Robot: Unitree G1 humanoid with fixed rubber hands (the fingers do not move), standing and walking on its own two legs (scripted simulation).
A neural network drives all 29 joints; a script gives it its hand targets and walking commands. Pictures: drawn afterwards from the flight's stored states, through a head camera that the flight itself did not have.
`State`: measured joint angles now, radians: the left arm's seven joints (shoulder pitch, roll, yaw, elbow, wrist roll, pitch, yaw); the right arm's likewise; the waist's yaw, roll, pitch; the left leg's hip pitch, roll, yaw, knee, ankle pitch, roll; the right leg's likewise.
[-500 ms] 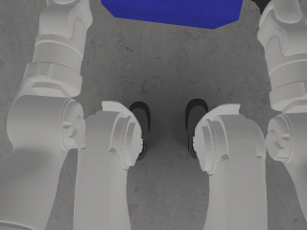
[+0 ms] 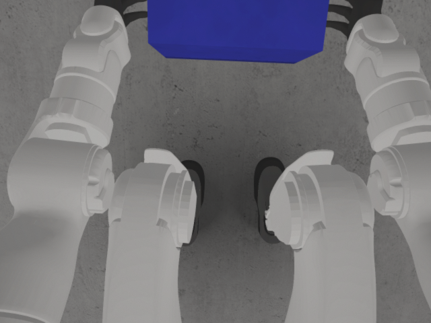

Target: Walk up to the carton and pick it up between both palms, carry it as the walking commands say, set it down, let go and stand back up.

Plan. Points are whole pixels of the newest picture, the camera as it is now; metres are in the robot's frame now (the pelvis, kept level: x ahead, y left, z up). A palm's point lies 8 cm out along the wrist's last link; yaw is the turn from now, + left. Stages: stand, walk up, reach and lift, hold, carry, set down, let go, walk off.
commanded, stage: set down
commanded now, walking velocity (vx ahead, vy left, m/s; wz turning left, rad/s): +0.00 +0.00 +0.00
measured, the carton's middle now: (235, 6) +0.56 -0.01 -0.27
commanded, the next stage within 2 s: none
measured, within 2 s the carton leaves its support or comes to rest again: rests again in 0.58 s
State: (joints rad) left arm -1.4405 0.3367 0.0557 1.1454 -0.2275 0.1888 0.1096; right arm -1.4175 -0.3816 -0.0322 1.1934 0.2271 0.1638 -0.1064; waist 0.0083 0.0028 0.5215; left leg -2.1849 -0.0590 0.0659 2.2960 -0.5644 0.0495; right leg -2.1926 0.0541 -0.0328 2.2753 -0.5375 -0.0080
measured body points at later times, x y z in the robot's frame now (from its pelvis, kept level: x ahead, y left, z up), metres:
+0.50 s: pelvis +0.02 +0.00 +0.00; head +0.38 +0.00 +0.25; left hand +0.55 +0.19 -0.19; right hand +0.56 -0.18 -0.19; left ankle +0.13 +0.09 -0.31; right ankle +0.13 -0.11 -0.31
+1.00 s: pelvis +0.01 -0.01 -0.01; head +0.36 +0.00 +0.26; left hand +0.54 +0.17 -0.19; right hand +0.54 -0.19 -0.19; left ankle +0.13 +0.09 -0.31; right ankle +0.13 -0.11 -0.31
